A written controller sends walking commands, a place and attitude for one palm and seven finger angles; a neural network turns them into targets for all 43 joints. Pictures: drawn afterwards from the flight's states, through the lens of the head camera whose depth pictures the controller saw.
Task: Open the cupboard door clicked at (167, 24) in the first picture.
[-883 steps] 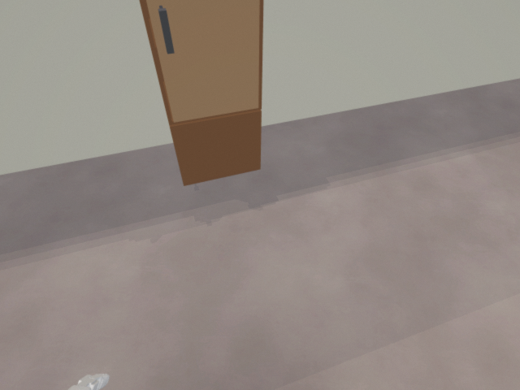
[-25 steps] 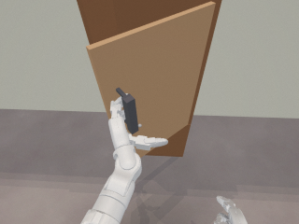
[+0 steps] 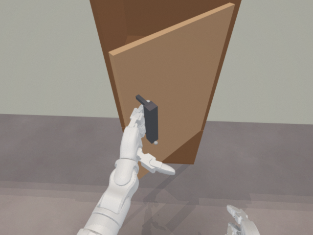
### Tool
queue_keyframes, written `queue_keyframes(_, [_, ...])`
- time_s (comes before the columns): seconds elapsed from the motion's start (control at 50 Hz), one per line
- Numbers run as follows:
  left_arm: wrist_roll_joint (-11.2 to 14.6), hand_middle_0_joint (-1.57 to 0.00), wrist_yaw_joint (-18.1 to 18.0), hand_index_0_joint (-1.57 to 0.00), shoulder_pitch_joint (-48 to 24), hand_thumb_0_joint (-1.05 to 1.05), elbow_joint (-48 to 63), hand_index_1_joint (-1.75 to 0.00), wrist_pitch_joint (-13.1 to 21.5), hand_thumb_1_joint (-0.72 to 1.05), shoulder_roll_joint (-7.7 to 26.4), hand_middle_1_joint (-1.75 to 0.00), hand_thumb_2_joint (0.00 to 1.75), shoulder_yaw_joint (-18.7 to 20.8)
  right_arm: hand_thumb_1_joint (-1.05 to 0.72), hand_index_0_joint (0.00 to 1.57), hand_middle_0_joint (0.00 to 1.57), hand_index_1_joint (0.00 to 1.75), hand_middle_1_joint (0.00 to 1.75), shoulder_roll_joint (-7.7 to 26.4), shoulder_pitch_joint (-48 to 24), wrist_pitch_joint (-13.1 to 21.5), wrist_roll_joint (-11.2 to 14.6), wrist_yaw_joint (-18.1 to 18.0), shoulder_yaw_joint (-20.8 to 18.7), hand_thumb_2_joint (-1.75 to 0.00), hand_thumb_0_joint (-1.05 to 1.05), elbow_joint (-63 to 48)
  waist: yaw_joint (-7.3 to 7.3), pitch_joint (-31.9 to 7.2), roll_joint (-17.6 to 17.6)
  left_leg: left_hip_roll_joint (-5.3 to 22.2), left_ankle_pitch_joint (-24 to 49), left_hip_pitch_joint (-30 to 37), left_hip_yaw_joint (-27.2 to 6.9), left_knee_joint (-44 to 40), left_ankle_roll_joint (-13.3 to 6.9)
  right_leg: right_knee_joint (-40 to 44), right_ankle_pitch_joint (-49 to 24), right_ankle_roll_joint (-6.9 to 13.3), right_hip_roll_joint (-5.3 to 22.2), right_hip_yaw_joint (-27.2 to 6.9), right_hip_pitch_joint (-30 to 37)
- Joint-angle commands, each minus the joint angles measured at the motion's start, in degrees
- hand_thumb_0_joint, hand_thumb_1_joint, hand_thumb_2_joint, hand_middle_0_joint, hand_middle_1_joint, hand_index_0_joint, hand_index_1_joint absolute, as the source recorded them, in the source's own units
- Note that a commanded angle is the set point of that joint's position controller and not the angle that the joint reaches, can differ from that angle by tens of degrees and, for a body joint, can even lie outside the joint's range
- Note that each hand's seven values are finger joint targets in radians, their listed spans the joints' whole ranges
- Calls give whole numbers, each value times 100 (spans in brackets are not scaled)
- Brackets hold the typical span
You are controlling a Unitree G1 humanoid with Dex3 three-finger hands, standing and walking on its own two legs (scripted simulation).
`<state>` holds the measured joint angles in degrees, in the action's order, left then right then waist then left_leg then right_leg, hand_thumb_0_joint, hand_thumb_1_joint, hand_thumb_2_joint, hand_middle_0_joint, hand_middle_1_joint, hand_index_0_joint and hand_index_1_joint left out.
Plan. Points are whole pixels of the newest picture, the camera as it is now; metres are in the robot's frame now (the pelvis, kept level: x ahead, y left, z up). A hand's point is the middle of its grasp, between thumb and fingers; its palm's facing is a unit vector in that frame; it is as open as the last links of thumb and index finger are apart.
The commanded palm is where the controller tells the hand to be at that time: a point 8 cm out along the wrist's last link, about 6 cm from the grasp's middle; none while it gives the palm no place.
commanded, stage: slide the hand sideways off the handle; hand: left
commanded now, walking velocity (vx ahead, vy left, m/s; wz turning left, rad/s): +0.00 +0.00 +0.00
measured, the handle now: (146, 119) +0.40 +0.05 +0.08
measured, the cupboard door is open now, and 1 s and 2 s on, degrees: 44 44 44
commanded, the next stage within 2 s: draw the hand back to the body in 0.82 s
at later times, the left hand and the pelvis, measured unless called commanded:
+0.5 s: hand (140, 158) +0.28 +0.06 +0.08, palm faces -0.04 -1.00 -0.03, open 16.3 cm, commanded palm +0.25 +0.12 +0.07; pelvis +0.02 -0.03 +0.00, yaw +1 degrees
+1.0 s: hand (121, 169) +0.25 +0.09 +0.08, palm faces -0.05 -1.00 -0.03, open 16.3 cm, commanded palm +0.22 +0.16 +0.08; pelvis +0.02 -0.03 -0.01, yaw +1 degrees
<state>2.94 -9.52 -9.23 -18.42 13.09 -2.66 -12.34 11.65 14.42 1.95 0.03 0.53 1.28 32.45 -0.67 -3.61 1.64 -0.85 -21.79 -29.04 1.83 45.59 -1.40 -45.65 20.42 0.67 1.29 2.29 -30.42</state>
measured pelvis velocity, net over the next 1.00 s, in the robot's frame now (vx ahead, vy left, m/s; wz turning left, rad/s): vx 0.02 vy -0.03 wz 0.02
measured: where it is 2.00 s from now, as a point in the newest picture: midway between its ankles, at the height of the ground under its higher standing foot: outside the picture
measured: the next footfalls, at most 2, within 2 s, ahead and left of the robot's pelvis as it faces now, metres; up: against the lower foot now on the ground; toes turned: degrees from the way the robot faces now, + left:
none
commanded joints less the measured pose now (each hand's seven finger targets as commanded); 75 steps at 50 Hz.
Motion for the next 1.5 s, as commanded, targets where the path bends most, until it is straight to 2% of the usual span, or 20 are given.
queue_keyframes(0.0, [-451,-15,-96,-15,-743,0,1828,-30,594,-50,-104,-30,30,-194,-90,20,20,30,30,547,-431,282,-53,137,-238,-90,0,-1048,93,-1435,-443,134,1149,699,-318,-709,131,443,-984,194,-178,137,533])
queue_keyframes(0.12, [-379,-15,67,-15,-695,0,2150,-30,340,-50,307,-30,30,38,-90,20,20,30,30,548,-618,151,-10,-17,-165,-90,0,-1164,41,-991,-557,63,429,450,-247,-793,41,750,-463,154,-173,-4,599])
queue_keyframes(0.28, [-14,-15,404,-15,284,0,2952,-30,346,-50,334,-30,30,122,-90,20,20,30,30,498,-573,308,18,-104,-143,-90,0,-1204,79,-1262,-454,32,1007,647,-234,-677,58,668,-1261,115,-173,-9,929])
queue_keyframes(0.32, [-30,-15,484,-15,892,0,2942,-30,335,-50,557,-30,30,326,-90,20,20,30,30,520,-528,324,8,-93,-150,-90,0,-1206,160,-1253,-587,25,1176,559,-224,-637,54,633,-1509,118,-169,-25,1045])
queue_keyframes(0.42, [-49,-15,737,-15,1341,0,3208,-30,239,-50,783,-30,30,444,-90,20,20,30,30,541,-546,317,12,-112,-150,-90,0,-1279,107,-971,-439,-23,1127,409,-170,-547,35,649,-1668,68,-119,-130,961])
queue_keyframes(0.5, [183,-15,979,-15,1618,0,3615,-30,286,-50,1093,-30,30,849,-90,20,20,30,30,538,-542,387,10,-189,-145,-90,0,-1331,119,-1154,-581,-75,1106,303,-160,-431,29,678,-1888,-3,-61,-280,1188])
queue_keyframes(0.6, [449,-15,1260,-15,2028,0,4022,-30,537,-50,1165,-30,30,986,-90,20,20,30,30,540,-530,587,34,-233,-136,-90,0,-1306,83,-1194,-350,-90,1144,244,-208,-310,48,611,-2177,-64,-24,-349,1197])
queue_keyframes(0.7, [539,-15,1558,-15,2372,0,3797,-30,582,-50,1339,-30,30,1157,-90,20,20,30,30,628,-462,700,50,-262,-165,-90,0,-1250,4,-973,-528,-95,926,-23,-245,-187,59,647,-1844,-114,21,-451,998])
queue_keyframes(0.72, [541,-15,1624,-15,2489,0,3762,-30,551,-50,1400,-30,30,1173,-90,20,20,30,30,647,-492,721,63,-266,-164,-90,0,-1273,27,-871,-382,-97,906,-44,-239,-176,55,668,-1740,-92,23,-474,941])
queue_keyframes(0.82, [697,-15,1739,-15,2053,0,3823,-30,520,-50,1544,-30,30,1344,-90,20,20,30,30,681,-540,839,92,-342,-166,-90,0,-1268,-20,-878,-512,-112,609,-183,-242,-66,57,808,-982,-121,64,-625,801])
queue_keyframes(0.88, [759,-15,1681,-15,2138,0,3908,-30,584,-50,1431,-30,30,1328,-90,20,20,30,30,651,-507,937,92,-344,-164,-90,0,-1279,47,-1054,-455,-106,620,-113,-266,-94,69,720,-886,-85,31,-509,815])
queue_keyframes(0.96, [748,-15,1572,-15,2451,0,4183,-30,594,-50,1791,-30,30,1692,-90,20,20,30,30,651,-481,998,113,-339,-173,-90,0,-1295,205,-1289,-255,-77,902,85,-281,-218,60,596,-1255,-20,-20,-402,1043])
queue_keyframes(0.98, [725,-15,1586,-15,2575,0,4304,-30,556,-50,1687,-30,30,1579,-90,20,20,30,30,632,-500,1008,119,-331,-157,-90,0,-1334,231,-1328,-106,-82,986,171,-254,-273,53,557,-1373,-6,-40,-331,1077])
queue_keyframes(1.12, [892,-15,1742,-15,2982,0,4401,-30,26,-50,1799,-30,30,1762,-90,20,20,30,30,704,-573,1044,192,-376,-102,-90,0,-1409,198,-680,-307,-39,827,200,-275,-482,33,823,-1052,-16,-106,-212,958])
queue_keyframes(1.3, [1106,-15,1940,-15,2934,0,5052,-30,-131,-50,2079,-30,30,2134,-90,20,20,30,30,721,-513,1257,205,-470,-44,-90,0,-1328,218,-614,-67,-4,964,606,-380,-700,58,856,-1066,26,-194,30,973])
queue_keyframes(1.4, [1204,-16,2095,-16,2945,0,5224,-30,-338,-32,2106,-30,37,2172,-90,20,20,30,30,744,-561,1350,237,-487,-11,-90,0,-1285,237,-551,195,16,996,813,-457,-868,91,918,-1035,44,-213,148,1015])
queue_keyframes(1.42, [394,-16,1324,-16,2874,0,5586,-30,-362,-29,2872,-30,39,2336,-90,20,20,30,30,700,-599,1275,132,-595,-54,-90,0,-1189,385,-530,95,80,957,856,-398,-1132,41,1318,-872,105,-96,-124,1324])
queue_keyframes(1.44, [282,-16,993,-16,3082,0,5597,-30,-428,-26,2368,-30,40,2067,-90,20,20,30,30,592,-628,1255,68,-626,2,-90,0,-1197,271,-247,18,63,970,942,-363,-1223,35,1468,-859,73,-64,-109,1277])
queue_keyframes(1.46, [239,-16,837,-16,3374,0,5368,-30,-515,-22,2226,-30,42,2022,-90,20,20,30,30,603,-562,1224,61,-632,2,-90,0,-1159,255,-115,-170,89,961,939,-370,-1258,48,1491,-818,50,-61,-58,1252])
queue_keyframes(1.48, [158,-16,729,-16,3380,0,5356,-30,-562,-18,2185,-30,43,1969,-90,20,20,30,30,608,-607,1161,56,-621,19,-90,0,-1103,267,-9,-36,105,975,1016,-369,-1347,44,1547,-802,52,-74,-45,1307])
